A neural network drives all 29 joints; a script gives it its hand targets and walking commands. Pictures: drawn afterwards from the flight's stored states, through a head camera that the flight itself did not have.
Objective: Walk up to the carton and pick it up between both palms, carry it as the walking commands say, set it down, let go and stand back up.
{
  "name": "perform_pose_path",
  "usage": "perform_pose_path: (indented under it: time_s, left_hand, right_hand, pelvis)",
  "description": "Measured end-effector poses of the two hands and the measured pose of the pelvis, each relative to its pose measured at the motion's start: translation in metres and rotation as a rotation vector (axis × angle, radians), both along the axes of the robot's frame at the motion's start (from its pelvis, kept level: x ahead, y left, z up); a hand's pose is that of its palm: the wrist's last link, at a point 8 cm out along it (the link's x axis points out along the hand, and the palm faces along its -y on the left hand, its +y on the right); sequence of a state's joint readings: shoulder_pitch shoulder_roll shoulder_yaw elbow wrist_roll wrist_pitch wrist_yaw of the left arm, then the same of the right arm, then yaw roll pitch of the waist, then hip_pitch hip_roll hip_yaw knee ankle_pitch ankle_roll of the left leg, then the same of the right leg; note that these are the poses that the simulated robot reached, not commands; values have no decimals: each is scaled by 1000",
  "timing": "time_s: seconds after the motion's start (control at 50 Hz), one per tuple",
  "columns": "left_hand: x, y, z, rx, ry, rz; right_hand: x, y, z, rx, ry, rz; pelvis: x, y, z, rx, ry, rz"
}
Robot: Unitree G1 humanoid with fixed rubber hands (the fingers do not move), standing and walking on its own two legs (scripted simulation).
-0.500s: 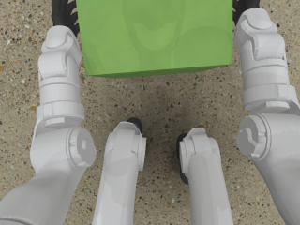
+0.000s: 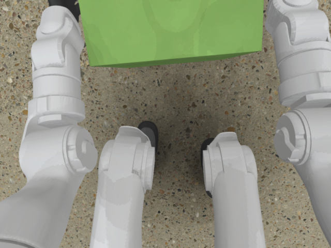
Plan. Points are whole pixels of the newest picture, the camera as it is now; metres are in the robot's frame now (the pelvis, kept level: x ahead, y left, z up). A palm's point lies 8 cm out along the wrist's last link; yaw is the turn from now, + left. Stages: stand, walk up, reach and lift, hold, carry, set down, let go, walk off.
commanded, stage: set down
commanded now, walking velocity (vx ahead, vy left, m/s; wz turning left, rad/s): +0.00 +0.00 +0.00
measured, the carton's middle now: (170, 8) +0.55 +0.06 -0.24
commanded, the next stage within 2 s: none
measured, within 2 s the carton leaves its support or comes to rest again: rests again in 0.52 s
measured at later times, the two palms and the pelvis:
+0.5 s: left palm (70, 16) +0.51 +0.24 -0.17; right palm out of the picture +0.56 -0.13 -0.17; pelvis -0.01 +0.00 -0.01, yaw +0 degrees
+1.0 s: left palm (73, 17) +0.51 +0.24 -0.18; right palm out of the picture +0.56 -0.13 -0.18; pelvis -0.01 +0.00 -0.02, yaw +0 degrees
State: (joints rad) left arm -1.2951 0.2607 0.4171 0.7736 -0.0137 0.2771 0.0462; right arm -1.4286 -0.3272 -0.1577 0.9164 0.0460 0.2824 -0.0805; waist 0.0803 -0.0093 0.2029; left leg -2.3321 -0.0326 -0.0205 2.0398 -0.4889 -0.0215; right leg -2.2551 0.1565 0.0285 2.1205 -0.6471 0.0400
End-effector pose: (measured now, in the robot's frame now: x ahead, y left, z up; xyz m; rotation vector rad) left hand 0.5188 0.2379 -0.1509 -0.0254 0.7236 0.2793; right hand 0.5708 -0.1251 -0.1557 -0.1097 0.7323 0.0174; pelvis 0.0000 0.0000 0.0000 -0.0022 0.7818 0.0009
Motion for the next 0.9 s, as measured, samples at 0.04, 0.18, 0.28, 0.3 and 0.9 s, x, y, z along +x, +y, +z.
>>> perform_pose_path:
  time_s: [0.04, 0.18, 0.28, 0.3, 0.9]
  left_hand:
    - [0, 0, -2, -1, -2, 1]
    - [-3, 1, -3, 3, -2, 4]
    - [-6, 3, -5, 5, 5, 4]
    - [-7, 3, -6, 5, 6, 3]
    - [-8, -2, -28, -5, 24, -17]
  right_hand:
    - [1, 0, -1, 0, -2, 1]
    - [2, 2, 0, 4, -2, 4]
    - [-1, 4, -3, 4, 3, 5]
    - [-2, 4, -4, 4, 4, 5]
    - [-7, -3, -25, -10, 16, 7]
  pelvis:
    - [1, -1, -2, 2, -5, -2]
    - [1, -4, -7, 7, -17, -8]
    - [-2, -5, -9, 8, -35, -9]
    - [-3, -5, -9, 8, -39, -8]
    - [-8, -4, -24, 14, -124, -16]
